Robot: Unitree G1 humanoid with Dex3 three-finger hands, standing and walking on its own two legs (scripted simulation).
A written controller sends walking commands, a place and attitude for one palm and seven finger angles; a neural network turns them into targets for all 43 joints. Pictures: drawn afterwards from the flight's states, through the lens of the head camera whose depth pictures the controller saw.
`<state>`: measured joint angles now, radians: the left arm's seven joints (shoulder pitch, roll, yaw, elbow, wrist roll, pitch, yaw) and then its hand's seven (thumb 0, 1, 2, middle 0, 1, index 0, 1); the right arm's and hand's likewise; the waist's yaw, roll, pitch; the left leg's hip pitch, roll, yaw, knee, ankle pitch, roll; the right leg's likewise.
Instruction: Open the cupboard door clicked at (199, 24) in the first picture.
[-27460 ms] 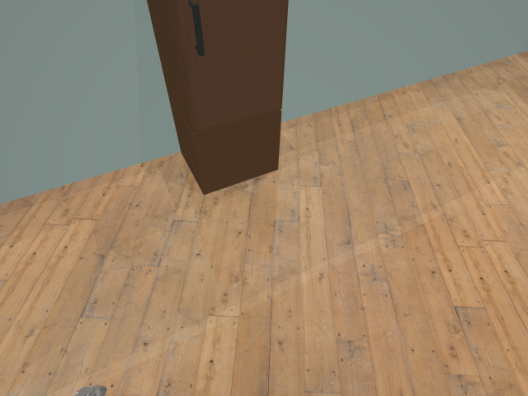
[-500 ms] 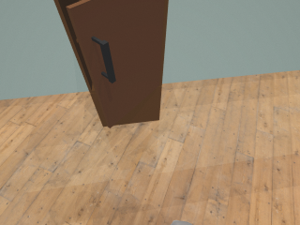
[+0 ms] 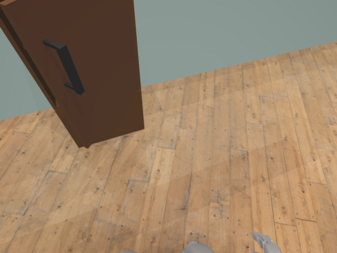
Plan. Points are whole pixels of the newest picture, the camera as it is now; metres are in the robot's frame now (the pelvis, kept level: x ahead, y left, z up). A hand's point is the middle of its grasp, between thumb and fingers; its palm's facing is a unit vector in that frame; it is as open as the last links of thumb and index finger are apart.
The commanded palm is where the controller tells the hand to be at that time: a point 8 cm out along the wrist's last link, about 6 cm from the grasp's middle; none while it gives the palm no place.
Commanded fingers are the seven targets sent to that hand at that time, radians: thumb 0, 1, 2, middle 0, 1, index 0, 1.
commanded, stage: walk to a spot facing it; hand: left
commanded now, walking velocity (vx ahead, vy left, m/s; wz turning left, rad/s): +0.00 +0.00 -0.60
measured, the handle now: (65, 68) +0.53 +0.34 +0.08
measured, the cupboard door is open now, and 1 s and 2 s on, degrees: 41 41 41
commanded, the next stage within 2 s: none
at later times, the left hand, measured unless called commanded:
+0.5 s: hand (111, 246) +0.14 +0.16 -0.18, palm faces -0.29 -0.93 -0.22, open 7.4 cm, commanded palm none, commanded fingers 0.00 0.90 0.90 -0.20 -0.30 -0.20 -0.30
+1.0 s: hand (146, 221) +0.21 +0.08 -0.16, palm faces -0.54 -0.81 -0.21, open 7.4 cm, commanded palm none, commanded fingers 0.00 0.90 0.90 -0.20 -0.30 -0.20 -0.30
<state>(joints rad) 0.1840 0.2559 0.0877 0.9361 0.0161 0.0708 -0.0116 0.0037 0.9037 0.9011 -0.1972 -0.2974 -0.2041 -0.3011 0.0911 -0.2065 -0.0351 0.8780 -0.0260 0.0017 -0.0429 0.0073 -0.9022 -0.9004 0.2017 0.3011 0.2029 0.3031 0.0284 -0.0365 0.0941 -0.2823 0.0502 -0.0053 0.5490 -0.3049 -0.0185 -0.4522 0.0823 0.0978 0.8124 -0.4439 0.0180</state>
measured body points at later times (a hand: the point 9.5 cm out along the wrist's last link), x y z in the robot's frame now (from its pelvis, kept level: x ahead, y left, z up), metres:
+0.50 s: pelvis +0.01 -0.01 -0.01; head +0.07 -0.02 +0.44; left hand +0.16 +0.21 -0.16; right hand +0.01 -0.30 -0.13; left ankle +0.05 +0.11 -0.74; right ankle +0.00 -0.14 -0.72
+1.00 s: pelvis +0.06 -0.07 +0.01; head +0.10 -0.09 +0.46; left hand +0.24 +0.12 -0.14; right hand -0.01 -0.34 -0.12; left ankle +0.16 +0.03 -0.70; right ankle -0.03 -0.15 -0.73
